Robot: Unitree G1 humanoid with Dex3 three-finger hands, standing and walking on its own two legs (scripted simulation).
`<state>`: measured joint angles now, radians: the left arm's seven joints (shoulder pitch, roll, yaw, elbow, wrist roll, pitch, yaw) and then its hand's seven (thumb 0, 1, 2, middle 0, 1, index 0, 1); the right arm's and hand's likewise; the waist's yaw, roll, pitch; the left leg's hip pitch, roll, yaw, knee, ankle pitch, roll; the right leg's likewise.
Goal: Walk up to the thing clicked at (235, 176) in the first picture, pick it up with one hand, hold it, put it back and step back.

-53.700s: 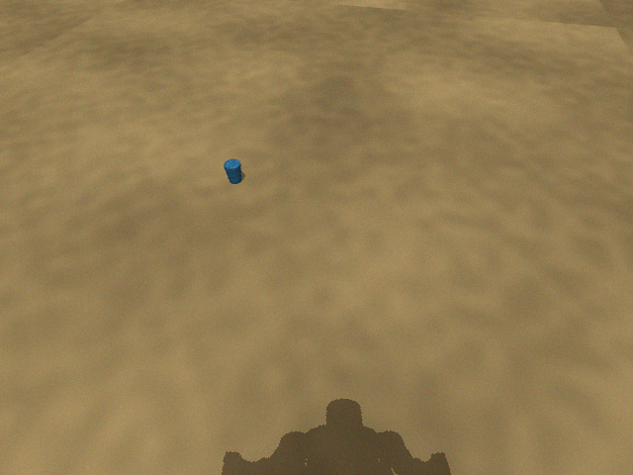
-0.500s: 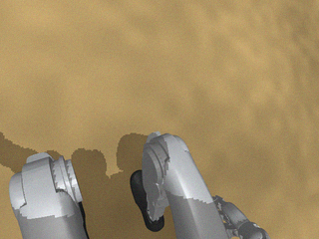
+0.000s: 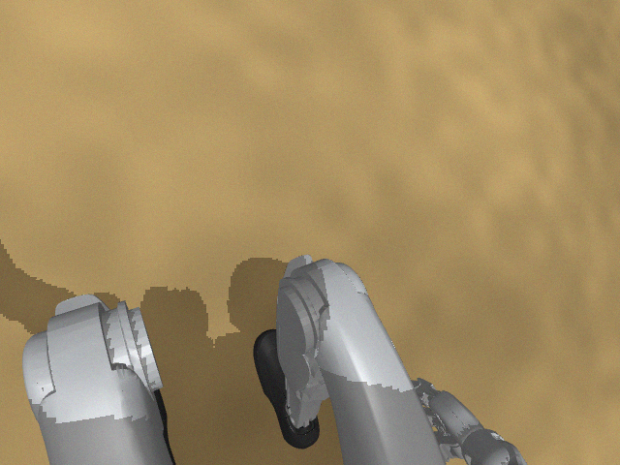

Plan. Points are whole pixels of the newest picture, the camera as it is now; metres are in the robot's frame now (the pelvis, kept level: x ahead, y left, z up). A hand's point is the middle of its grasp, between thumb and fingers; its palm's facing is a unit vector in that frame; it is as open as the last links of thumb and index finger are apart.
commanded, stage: open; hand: left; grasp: from above
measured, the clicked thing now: out of the picture +0.41 +0.42 -0.26
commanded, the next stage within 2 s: withdraw in 0.06 s
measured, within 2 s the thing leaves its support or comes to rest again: neither
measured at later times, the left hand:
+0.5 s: hand out of the picture +0.42 +0.45 -0.12, palm faces -0.30 -0.09 -0.95, open 14.0 cm
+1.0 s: hand out of the picture +0.39 +0.40 -0.08, palm faces -0.41 -0.16 -0.90, open 14.1 cm
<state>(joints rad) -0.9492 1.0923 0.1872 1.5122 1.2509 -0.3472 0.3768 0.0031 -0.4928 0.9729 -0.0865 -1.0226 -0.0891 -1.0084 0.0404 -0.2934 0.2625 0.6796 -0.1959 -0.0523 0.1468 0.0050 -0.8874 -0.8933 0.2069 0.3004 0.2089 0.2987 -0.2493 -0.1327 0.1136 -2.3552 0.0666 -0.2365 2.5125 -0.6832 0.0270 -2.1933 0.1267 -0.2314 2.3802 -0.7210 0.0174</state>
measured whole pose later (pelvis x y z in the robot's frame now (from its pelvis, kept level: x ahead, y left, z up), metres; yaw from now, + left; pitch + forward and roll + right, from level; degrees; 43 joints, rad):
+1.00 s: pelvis -0.01 +0.00 +0.05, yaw +5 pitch +31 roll -11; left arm -0.88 0.96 0.14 1.24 1.20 -0.46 0.17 0.00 -0.51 0.99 -0.09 -1.00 -0.09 -0.99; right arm 0.09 -0.31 0.16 0.67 -0.12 0.07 0.08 0.01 -0.90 -0.90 0.21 0.30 0.21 0.30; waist -0.20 -0.06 -0.02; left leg -2.25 0.05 -0.15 2.32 -0.63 0.03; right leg -2.11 0.09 -0.16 2.24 -0.70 0.01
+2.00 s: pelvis +0.01 +0.00 +0.26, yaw +13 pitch +26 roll -7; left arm -0.05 0.49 0.14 0.37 0.13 0.19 -0.05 0.01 0.85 0.88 -0.21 -0.30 -0.20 -0.30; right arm 0.10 -0.24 0.05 0.55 0.05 -0.06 -0.03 0.01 -0.90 -0.90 0.21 0.30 0.21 0.30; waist -0.06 0.02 -0.19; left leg -1.54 0.02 -0.09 1.65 -0.57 0.02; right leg -1.42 0.06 -0.08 1.59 -0.63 0.00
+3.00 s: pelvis +0.09 +0.00 +0.40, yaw +18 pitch +10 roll -2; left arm 0.50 0.22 0.02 -0.11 -0.06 0.44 0.01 0.01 0.90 0.90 -0.20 -0.30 -0.20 -0.30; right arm 0.28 -0.23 0.04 0.52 0.01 -0.22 -0.18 0.02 -0.90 -0.90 0.21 0.30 0.21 0.30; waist -0.04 0.04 -0.17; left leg -0.70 0.01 -0.07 0.99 -0.46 -0.01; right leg -0.60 0.04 -0.05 0.94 -0.52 -0.03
